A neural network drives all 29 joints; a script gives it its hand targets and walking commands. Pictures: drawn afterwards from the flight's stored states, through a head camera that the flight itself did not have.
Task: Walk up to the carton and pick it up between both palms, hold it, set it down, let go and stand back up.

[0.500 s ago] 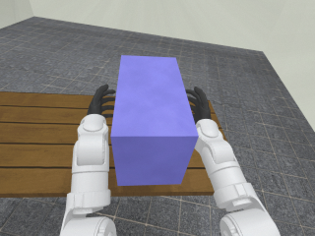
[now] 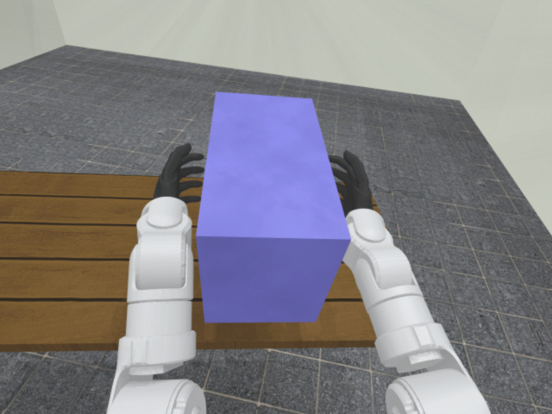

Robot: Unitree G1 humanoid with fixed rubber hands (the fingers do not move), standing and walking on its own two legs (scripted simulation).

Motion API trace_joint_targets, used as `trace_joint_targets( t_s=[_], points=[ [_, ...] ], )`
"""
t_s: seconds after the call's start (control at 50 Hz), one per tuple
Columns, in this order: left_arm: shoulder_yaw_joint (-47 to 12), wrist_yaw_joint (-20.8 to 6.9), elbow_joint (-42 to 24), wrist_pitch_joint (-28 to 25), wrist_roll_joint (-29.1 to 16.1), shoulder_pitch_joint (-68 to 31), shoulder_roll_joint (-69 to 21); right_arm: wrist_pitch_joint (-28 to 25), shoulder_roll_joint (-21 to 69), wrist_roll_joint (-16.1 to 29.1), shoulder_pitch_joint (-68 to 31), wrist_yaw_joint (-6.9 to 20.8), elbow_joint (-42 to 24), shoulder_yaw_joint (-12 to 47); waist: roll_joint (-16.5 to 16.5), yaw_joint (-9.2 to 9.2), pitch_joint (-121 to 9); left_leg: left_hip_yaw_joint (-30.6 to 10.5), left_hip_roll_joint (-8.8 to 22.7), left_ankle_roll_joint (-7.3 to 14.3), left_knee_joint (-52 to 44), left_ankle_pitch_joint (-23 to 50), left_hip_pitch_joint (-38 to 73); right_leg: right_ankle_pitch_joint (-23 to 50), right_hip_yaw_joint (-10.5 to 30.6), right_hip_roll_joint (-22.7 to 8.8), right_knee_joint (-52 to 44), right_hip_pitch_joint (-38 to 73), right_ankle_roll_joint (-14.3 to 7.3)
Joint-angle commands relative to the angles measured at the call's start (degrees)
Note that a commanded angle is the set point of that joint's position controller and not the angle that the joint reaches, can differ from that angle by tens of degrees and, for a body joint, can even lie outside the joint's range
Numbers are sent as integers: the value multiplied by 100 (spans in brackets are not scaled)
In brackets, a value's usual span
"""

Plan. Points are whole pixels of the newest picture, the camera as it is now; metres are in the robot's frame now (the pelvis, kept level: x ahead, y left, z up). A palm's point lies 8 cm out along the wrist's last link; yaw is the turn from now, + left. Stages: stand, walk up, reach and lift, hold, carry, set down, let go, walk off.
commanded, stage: hold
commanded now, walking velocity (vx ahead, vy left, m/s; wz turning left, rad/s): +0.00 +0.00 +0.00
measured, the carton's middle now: (263, 200) +0.41 +0.01 +0.15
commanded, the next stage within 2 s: none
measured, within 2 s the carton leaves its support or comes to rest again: neither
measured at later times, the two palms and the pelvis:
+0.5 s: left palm (171, 208) +0.37 +0.14 +0.17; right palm (348, 208) +0.37 -0.12 +0.17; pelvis +0.00 +0.00 +0.00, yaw +1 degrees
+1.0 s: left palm (167, 212) +0.36 +0.14 +0.17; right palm (348, 211) +0.36 -0.12 +0.17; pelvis +0.00 +0.00 +0.00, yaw +1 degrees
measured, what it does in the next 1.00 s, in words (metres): stands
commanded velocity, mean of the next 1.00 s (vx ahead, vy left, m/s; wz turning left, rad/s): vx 0.00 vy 0.00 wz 0.00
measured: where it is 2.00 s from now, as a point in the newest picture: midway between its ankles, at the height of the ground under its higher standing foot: outside the picture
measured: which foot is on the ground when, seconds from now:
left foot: down 0.00-1.00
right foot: down 0.00-1.00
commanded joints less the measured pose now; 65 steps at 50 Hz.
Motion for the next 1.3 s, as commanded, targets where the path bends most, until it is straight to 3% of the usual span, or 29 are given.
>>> trace_joint_targets(
  t_s=[0.0,0.08,0.14,0.16,0.18,0.22,0.28,0.32,0.36,0.42,0.44,0.5,0.52,0.54,0.56,0.58,0.66,0.74,0.92,1.02,1.1,1.18,1.2,1.24,1.28],
  points=[
    [-2323,-967,-282,-276,-656,-3382,-2807,-397,3106,231,-4256,603,-1500,1838,378,51,-1894,310,-178,61,-343,631,568,435,-259,287,-282,-53,218],
    [-2700,-876,-549,-447,-934,-3658,-2968,-578,3305,364,-4647,538,-1941,2129,464,9,-2735,270,-253,-6,57,1288,990,1144,-272,305,-183,-41,275],
    [-2703,-815,-500,-518,-974,-3673,-2910,-575,3332,314,-4502,503,-1818,2162,407,-7,-2739,275,-271,32,32,1077,962,1096,-261,273,-185,-142,322],
    [-2115,-896,643,-340,-589,-3177,-2581,-343,3053,43,-4226,502,-1106,1768,173,16,-1379,269,-255,183,-244,77,615,292,-208,184,-439,-391,352],
    [-1912,-943,534,-325,-505,-3259,-2653,-356,3066,-43,-4286,588,-1054,1602,178,179,-1406,334,-253,239,-450,-461,373,-416,-210,139,-509,-507,309],
    [-2046,-932,278,-335,-584,-3524,-2666,-423,3048,-133,-4290,696,-1043,1419,284,58,-1584,318,-186,212,-499,-489,389,-639,-243,168,-514,-554,228],
    [-2307,-898,-121,-485,-818,-3867,-2787,-567,3346,-47,-4575,668,-1376,1648,291,23,-2412,321,-243,158,-189,454,687,422,-233,229,-313,-254,300],
    [-2786,-857,-401,-581,-1058,-3724,-2976,-640,3436,185,-4590,542,-1831,2038,449,-154,-3057,214,-281,2,219,1518,1076,1613,-244,305,-114,80,336],
    [-2824,-853,-236,-628,-1083,-3641,-3021,-615,3446,278,-4704,450,-2010,2213,461,-133,-3137,139,-307,-12,297,1533,1033,1907,-230,288,-62,157,418],
    [-2893,-784,-459,-674,-1089,-3582,-2914,-545,3402,350,-4362,431,-1951,2281,498,-172,-3024,90,-293,-48,218,1370,991,1787,-241,266,-50,61,426],
    [-2820,-774,-506,-650,-1010,-3517,-2859,-477,3346,360,-4073,440,-1668,2245,566,-175,-2771,88,-271,-80,163,1413,980,1666,-244,278,-55,64,399],
    [-2773,-768,-630,-593,-953,-3378,-2831,-437,3237,376,-3949,456,-1693,2260,550,-77,-2714,87,-227,-101,153,1488,1042,1371,-286,315,-96,-35,353],
    [-2884,-766,-688,-577,-986,-3330,-2868,-436,3185,364,-3810,456,-1673,2203,611,-183,-2659,58,-188,-163,156,1546,1128,1331,-310,340,-98,-135,319],
    [-2982,-745,-671,-560,-1050,-3374,-2926,-476,3164,401,-4033,464,-1940,2238,657,-135,-2799,41,-186,-202,195,1596,1179,1201,-314,352,-136,-231,290],
    [-2914,-718,-558,-538,-1003,-3388,-2913,-433,3106,398,-4084,485,-1781,2192,678,-86,-2550,50,-159,-198,158,1523,1125,988,-331,360,-195,-342,266],
    [-2941,-725,-588,-502,-1022,-3165,-2927,-459,3199,411,-4051,476,-2048,2267,529,-93,-2609,59,-180,-167,220,1700,1134,1286,-297,362,-184,-182,290],
    [-2966,-698,-694,-446,-1002,-3160,-2990,-386,3212,547,-4103,452,-2115,2393,631,-23,-2506,31,-193,-209,265,1881,1111,1424,-270,357,-146,-154,282],
    [-3060,-709,-871,-435,-1045,-3232,-2985,-333,3230,587,-4049,432,-2187,2440,576,-108,-2566,10,-139,-236,225,2027,1175,1552,-278,379,-140,-115,305],
    [-2849,-760,-623,-420,-1066,-3454,-2924,-274,3240,319,-4181,500,-2019,2110,407,-92,-2529,119,-193,-81,-2,1005,869,843,-270,334,-232,-221,299],
    [-2663,-762,-281,-447,-911,-3594,-2879,-266,3274,104,-4121,571,-1544,1876,454,-60,-2174,169,-194,-3,-190,409,656,404,-234,250,-296,-332,290],
    [-2790,-737,-426,-480,-1060,-3689,-2987,-418,3380,182,-4505,580,-1871,1973,494,-23,-2646,168,-213,21,-47,690,717,688,-218,275,-208,-225,282],
    [-2599,-780,-169,-487,-970,-3622,-2866,-388,3373,151,-4437,536,-1634,2004,406,13,-2582,199,-244,74,-58,656,666,847,-216,239,-199,-195,336],
    [-2618,-805,-202,-488,-981,-3519,-2887,-376,3422,198,-4336,519,-1667,2023,337,-53,-2521,174,-229,63,-57,753,691,1007,-231,271,-185,-96,344],
    [-2487,-829,-101,-426,-881,-3334,-2885,-374,3357,273,-4430,495,-1733,2095,314,90,-2508,188,-258,52,-30,874,728,1047,-205,264,-207,-27,358],
    [-2509,-809,-290,-467,-883,-3508,-2889,-362,3371,300,-4359,507,-1622,2096,380,53,-2559,185,-255,45,-36,865,743,960,-223,254,-194,-63,346]
  ],
)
